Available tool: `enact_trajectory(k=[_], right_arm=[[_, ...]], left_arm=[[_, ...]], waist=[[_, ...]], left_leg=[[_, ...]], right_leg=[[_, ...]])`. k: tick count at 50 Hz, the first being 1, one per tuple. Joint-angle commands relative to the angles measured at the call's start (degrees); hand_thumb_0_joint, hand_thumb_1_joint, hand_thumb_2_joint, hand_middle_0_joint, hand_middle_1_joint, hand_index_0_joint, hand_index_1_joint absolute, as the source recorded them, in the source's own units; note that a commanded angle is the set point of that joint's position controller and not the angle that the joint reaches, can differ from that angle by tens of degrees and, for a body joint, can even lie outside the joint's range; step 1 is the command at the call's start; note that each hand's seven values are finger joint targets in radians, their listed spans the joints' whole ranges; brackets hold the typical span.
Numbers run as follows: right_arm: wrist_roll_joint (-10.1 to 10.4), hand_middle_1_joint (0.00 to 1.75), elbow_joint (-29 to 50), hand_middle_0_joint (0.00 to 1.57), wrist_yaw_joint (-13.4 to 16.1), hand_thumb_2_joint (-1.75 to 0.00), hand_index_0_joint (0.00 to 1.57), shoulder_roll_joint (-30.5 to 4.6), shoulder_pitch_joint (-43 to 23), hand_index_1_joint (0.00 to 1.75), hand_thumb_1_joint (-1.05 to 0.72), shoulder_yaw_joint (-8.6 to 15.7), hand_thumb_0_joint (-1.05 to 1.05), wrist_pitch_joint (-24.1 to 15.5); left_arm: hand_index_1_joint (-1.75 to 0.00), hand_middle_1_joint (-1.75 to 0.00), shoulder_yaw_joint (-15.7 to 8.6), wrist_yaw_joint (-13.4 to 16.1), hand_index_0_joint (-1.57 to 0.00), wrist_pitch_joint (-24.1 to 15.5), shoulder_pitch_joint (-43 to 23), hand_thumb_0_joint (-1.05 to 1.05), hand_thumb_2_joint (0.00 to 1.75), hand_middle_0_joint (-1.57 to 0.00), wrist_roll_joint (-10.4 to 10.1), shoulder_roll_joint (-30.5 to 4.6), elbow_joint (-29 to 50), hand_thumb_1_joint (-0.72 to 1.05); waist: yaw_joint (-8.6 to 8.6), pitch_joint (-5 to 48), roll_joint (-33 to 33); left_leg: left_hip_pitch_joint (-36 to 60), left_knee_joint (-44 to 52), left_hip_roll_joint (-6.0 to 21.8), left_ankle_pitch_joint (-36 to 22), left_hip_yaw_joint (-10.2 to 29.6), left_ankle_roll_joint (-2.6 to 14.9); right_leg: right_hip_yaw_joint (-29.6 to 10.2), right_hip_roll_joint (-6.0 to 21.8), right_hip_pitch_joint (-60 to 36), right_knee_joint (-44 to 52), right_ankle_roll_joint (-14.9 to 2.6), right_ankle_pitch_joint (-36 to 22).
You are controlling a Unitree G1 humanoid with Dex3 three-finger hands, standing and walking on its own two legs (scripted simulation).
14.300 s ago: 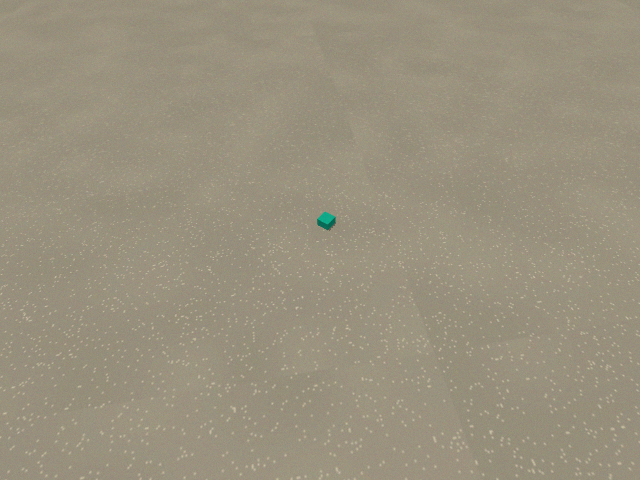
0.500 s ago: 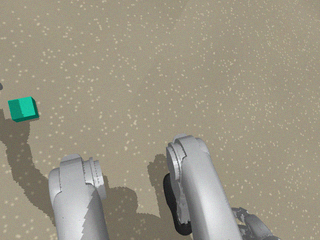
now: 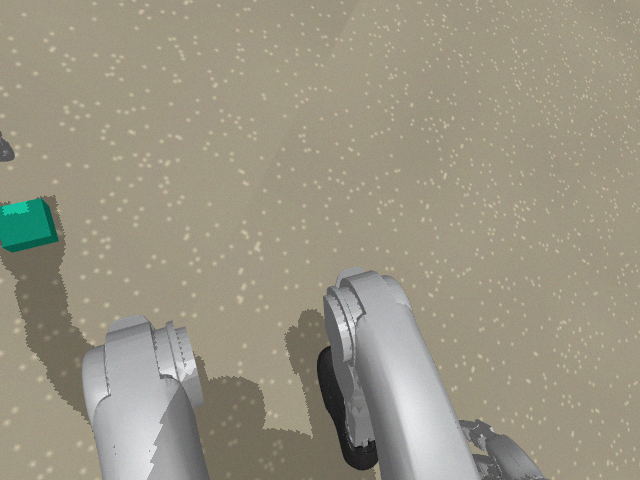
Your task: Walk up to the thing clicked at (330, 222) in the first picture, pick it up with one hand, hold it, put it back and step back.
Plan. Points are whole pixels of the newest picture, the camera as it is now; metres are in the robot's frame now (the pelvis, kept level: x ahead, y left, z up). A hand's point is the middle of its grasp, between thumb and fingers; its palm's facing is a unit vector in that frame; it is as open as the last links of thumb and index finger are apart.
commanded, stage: approach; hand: left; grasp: from above
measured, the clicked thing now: (26, 225) +0.47 +0.33 -0.30
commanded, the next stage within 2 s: close in in 0.34 s
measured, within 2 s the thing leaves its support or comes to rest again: neither
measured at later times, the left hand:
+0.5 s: hand out of the picture +0.45 +0.34 -0.17, palm faces -0.45 -0.11 -0.89, open 11.8 cm
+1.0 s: hand (11, 222) +0.46 +0.32 -0.22, palm faces -0.44 -0.12 -0.89, open 12.7 cm
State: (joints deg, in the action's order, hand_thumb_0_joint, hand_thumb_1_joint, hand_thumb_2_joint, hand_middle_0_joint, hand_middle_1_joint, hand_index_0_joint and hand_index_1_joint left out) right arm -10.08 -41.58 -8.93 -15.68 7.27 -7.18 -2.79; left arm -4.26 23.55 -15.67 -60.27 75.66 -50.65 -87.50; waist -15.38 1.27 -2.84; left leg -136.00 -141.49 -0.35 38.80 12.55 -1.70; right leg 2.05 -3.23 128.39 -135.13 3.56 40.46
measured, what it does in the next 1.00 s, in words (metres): stands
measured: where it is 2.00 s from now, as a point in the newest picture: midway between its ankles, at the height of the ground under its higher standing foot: (272, 456)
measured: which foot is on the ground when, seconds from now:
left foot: down 0.00-1.00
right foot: down 0.00-1.00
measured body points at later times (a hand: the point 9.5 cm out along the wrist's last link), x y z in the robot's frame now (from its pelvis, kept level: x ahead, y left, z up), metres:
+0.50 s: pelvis +0.00 +0.00 +0.00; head +0.25 +0.09 +0.36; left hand +0.47 +0.35 -0.12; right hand +0.05 -0.27 -0.09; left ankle +0.07 +0.13 -0.28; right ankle +0.10 -0.15 -0.28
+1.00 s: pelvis +0.00 +0.00 -0.01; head +0.26 +0.11 +0.34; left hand +0.48 +0.33 -0.17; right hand +0.05 -0.27 -0.08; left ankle +0.07 +0.13 -0.28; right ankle +0.10 -0.15 -0.28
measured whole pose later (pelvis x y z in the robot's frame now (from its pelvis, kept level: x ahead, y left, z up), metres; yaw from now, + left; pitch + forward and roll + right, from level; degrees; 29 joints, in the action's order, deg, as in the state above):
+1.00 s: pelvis +0.00 +0.00 -0.01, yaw -2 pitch +30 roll -12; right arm -12.9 -39.4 -10.3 -17.5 6.4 -12.5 -6.6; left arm -7.3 30.1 -14.3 -61.3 76.2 -55.6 -96.9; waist -19.6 -4.3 -5.4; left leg -135.9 -144.0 0.3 39.3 14.7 -2.2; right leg 3.6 -4.2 128.6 -136.2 4.3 39.4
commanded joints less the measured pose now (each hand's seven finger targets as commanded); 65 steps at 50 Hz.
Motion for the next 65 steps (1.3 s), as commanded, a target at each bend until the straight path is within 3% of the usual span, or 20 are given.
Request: enact_trajectory(k=[1, 4, 5, 9, 13, 17, 20, 23, 24, 25, 27, 29, 31, 35, 40, 44, 54, 61, 63, 65], right_arm=[[-0.2, 0.30, 0.9, 0.20, 1.0, -0.89, 0.20, -16.4, 12.4, 0.30, -0.89, 4.3, 0.00, -0.1], [0.0, 0.30, 2.0, 0.20, 0.8, -0.89, 0.20, -16.3, 11.6, 0.30, -0.89, 3.6, 0.00, -0.2], [0.0, 0.30, 2.7, 0.20, 0.7, -0.89, 0.20, -16.4, 11.3, 0.30, -0.89, 3.5, 0.00, -0.4], [0.7, 0.30, 4.0, 0.20, 0.6, -0.89, 0.20, -16.4, 10.4, 0.30, -0.89, 3.2, 0.00, -0.5], [0.8, 0.30, 3.2, 0.20, 0.5, -0.89, 0.20, -16.3, 11.1, 0.30, -0.89, 3.2, 0.00, -0.8], [1.2, 0.30, 2.6, 0.20, 0.8, -0.89, 0.20, -16.4, 12.0, 0.30, -0.89, 3.8, 0.00, -1.0], [0.9, 0.30, 2.0, 0.20, 0.7, -0.89, 0.20, -16.3, 12.9, 0.30, -0.89, 4.1, 0.00, -1.0], [0.9, 0.30, 2.1, 0.20, 0.8, -0.89, 0.20, -16.7, 13.1, 0.30, -0.89, 4.2, 0.00, -0.8], [0.9, 0.30, 2.1, 0.20, 0.7, -0.89, 0.20, -16.5, 13.0, 0.30, -0.89, 4.3, 0.00, -0.8], [0.8, 0.30, 2.0, 0.20, 0.5, -0.89, 0.20, -16.5, 13.5, 0.30, -0.89, 4.2, 0.00, -0.7], [0.6, 0.30, 2.0, 0.20, 0.7, -0.89, 0.20, -16.7, 13.3, 0.30, -0.89, 4.0, 0.00, -0.5], [0.3, 0.30, 2.1, 0.20, 0.8, -0.89, 0.20, -17.0, 12.8, 0.30, -0.89, 3.5, 0.00, -0.2], [0.0, 0.30, 1.9, 0.20, 0.6, -0.89, 0.20, -16.8, 12.6, 0.30, -0.89, 3.2, 0.00, -0.4], [-0.8, 0.30, 2.3, 0.20, 0.4, -0.89, 0.20, -17.3, 12.0, 0.30, -0.89, 2.5, 0.00, -0.7], [-1.6, 0.30, 2.1, 0.20, 0.0, -0.89, 0.20, -17.7, 11.0, 0.30, -0.89, 1.8, 0.00, -1.7], [-2.5, 0.30, 1.9, 0.20, -0.4, -0.89, 0.20, -18.3, 10.5, 0.30, -0.89, 0.5, 0.00, -2.9], [-3.8, 0.30, 2.3, 0.20, -0.8, -0.90, 0.20, -19.8, 8.7, 0.30, -0.89, -1.3, 0.00, -5.2], [-4.6, 0.30, 2.3, 0.20, -1.7, -0.90, 0.20, -20.3, 8.1, 0.30, -0.89, -2.0, 0.00, -6.3], [-4.8, 0.30, 2.2, 0.20, -2.2, -0.90, 0.20, -20.5, 8.4, 0.30, -0.90, -2.3, 0.00, -6.7], [-4.7, 0.30, 1.6, 0.20, -2.3, -0.90, 0.20, -21.0, 8.8, 0.30, -0.90, -2.1, 0.00, -6.6]], left_arm=[[-0.66, -0.68, -1.7, 3.7, -0.42, 2.2, -18.0, 0.00, 0.67, -0.41, -0.2, -11.7, 2.9, -0.14], [-0.65, -0.66, -4.0, 4.7, -0.43, 4.4, -16.0, 0.00, 0.68, -0.42, -0.4, -14.7, 2.4, -0.15], [-0.66, -0.66, -4.3, 4.7, -0.43, 5.1, -14.9, 0.00, 0.68, -0.42, -0.5, -14.6, 1.7, -0.15], [-0.65, -0.66, -6.5, 4.6, -0.43, 6.8, -14.1, 0.00, 0.67, -0.42, -2.0, -17.8, 6.6, -0.15], [-0.66, -0.66, -5.0, 2.8, -0.42, 6.7, -16.0, 0.00, 0.68, -0.41, -4.2, -15.9, 8.0, -0.17], [-0.65, -0.66, -4.4, 0.3, -0.42, 5.3, -14.4, 0.00, 0.68, -0.42, -4.8, -15.6, 9.1, -0.18], [-0.65, -0.64, -2.3, -1.3, -0.43, 4.1, -13.8, 0.00, 0.69, -0.43, -5.4, -11.9, 7.0, -0.18], [-0.66, -0.68, -3.7, -1.6, -0.42, 2.5, -16.0, 0.00, 0.68, -0.41, -4.6, -15.9, 12.3, -0.17], [-0.68, -0.69, -2.7, -1.9, -0.40, 2.4, -13.8, 0.00, 0.69, -0.39, -4.5, -14.1, 9.4, -0.20], [-0.68, -0.69, -1.7, -1.9, -0.38, 2.0, -14.3, 0.00, 0.71, -0.37, -4.6, -12.0, 9.2, -0.22], [-0.71, -0.72, -1.4, -1.5, -0.36, 1.1, -14.6, 0.00, 0.71, -0.35, -4.6, -11.4, 7.9, -0.23], [-0.71, -0.73, -2.4, -0.6, -0.36, 0.0, -15.4, 0.00, 0.72, -0.35, -3.6, -14.2, 8.6, -0.23], [-0.72, -0.73, -2.0, 0.3, -0.35, -0.2, -14.3, 0.00, 0.74, -0.34, -2.8, -13.5, 5.4, -0.24], [-0.71, -0.72, -4.2, 3.5, -0.35, -1.0, -16.8, 0.00, 0.74, -0.34, -1.2, -16.8, 6.3, -0.24], [-0.73, -0.73, -3.6, 6.5, -0.32, 0.1, -17.0, 0.00, 0.77, -0.32, 0.2, -16.2, 1.2, -0.25], [-0.73, -0.71, -3.1, 8.2, -0.28, 1.2, -16.0, 0.00, 0.81, -0.31, -0.3, -16.2, -3.3, -0.30], [-0.78, -0.75, -4.4, 10.9, -0.23, 1.5, -16.0, 0.00, 0.85, -0.26, -1.2, -20.8, -3.2, -0.37], [-0.80, -0.77, -5.1, 11.9, -0.21, 2.2, -13.7, 0.00, 0.87, -0.24, -1.6, -21.4, -3.1, -0.40], [-0.82, -0.79, -4.3, 11.6, -0.19, 2.7, -13.5, 0.00, 0.87, -0.21, -1.7, -20.2, -5.8, -0.42], [-0.83, -0.79, -6.4, 11.8, -0.18, 2.6, -13.2, 0.00, 0.89, -0.21, -2.2, -22.8, -4.6, -0.44]], waist=[[-2.51, 35.3, 24.3], [-0.47, 37.0, 24.7], [-0.76, 35.8, 24.6], [0.58, 40.4, 24.0], [-2.01, 37.8, 21.6], [-1.36, 37.5, 22.6], [-2.95, 33.2, 20.3], [-1.16, 37.5, 23.9], [-1.52, 35.1, 23.0], [-2.92, 34.1, 21.8], [-3.30, 33.7, 21.5], [-2.52, 34.9, 22.9], [-2.86, 32.3, 22.2], [-2.60, 34.7, 25.0], [-4.02, 32.7, 25.0], [-5.60, 29.0, 22.9], [-5.30, 31.4, 24.7], [-5.30, 31.4, 26.4], [-6.79, 29.1, 25.1], [-6.05, 29.4, 25.2]], left_leg=[[33.8, 15.5, 0.8, -10.8, -6.9, 1.88], [33.5, 15.4, 0.6, -11.8, -7.7, 2.22], [33.0, 15.7, 0.6, -11.9, -7.9, 2.24], [33.4, 14.8, 0.7, -13.2, -8.5, 2.88], [29.2, 14.1, 0.9, -9.8, -8.2, 3.36], [30.5, 14.9, 0.7, -8.8, -7.8, 2.76], [29.0, 14.3, 0.7, -6.6, -7.5, 2.79], [32.5, 14.9, 0.7, -8.8, -7.5, 2.27], [32.0, 14.4, 0.8, -9.2, -7.5, 2.25], [31.5, 14.3, 0.8, -9.3, -7.2, 2.22], [32.2, 14.5, 0.9, -10.0, -6.7, 2.16], [32.3, 14.6, 0.8, -9.9, -6.7, 2.08], [32.4, 14.2, 1.0, -10.8, -6.6, 2.02], [34.2, 14.3, 1.2, -12.4, -6.5, 1.83], [33.6, 13.4, 1.4, -11.2, -6.4, 2.02], [30.2, 12.8, 1.4, -8.9, -6.3, 2.41], [30.6, 11.3, 2.0, -9.3, -5.5, 2.10], [32.0, 10.9, 2.4, -11.7, -4.9, 1.68], [30.9, 9.8, 2.5, -12.4, -4.6, 1.84], [30.7, 9.9, 2.6, -12.4, -4.3, 1.89]], right_leg=[[9.7, -0.6, -12.9, 11.4, -5.04, -15.3], [9.2, -0.7, -14.7, 11.6, -5.11, -16.1], [9.1, -0.6, -15.1, 11.5, -5.08, -16.0], [8.1, -0.8, -18.9, 11.9, -4.80, -17.9], [8.0, -0.9, -19.0, 12.9, -4.42, -15.5], [8.6, -0.7, -17.7, 12.6, -4.87, -13.7], [8.9, -0.8, -16.0, 13.3, -4.88, -11.8], [9.1, -0.6, -17.5, 12.6, -5.04, -13.4], [9.2, -0.5, -16.5, 12.7, -5.05, -13.6], [9.6, -0.6, -16.2, 12.7, -5.02, -13.8], [9.9, -0.5, -15.8, 12.4, -4.88, -14.4], [10.0, -0.6, -16.9, 12.4, -4.91, -14.3], [10.3, -0.6, -15.5, 11.8, -4.94, -14.7], [10.6, -0.6, -16.8, 11.1, -4.87, -16.3], [10.7, -1.0, -15.1, 11.0, -4.75, -15.9], [10.9, -1.3, -15.0, 11.0, -4.48, -14.4], [11.8, -1.9, -17.3, 9.9, -4.36, -15.1], [12.3, -2.3, -18.9, 9.0, -4.35, -17.2], [12.6, -2.2, -18.2, 8.4, -4.07, -18.2], [12.4, -2.3, -19.0, 8.8, -4.05, -18.2]])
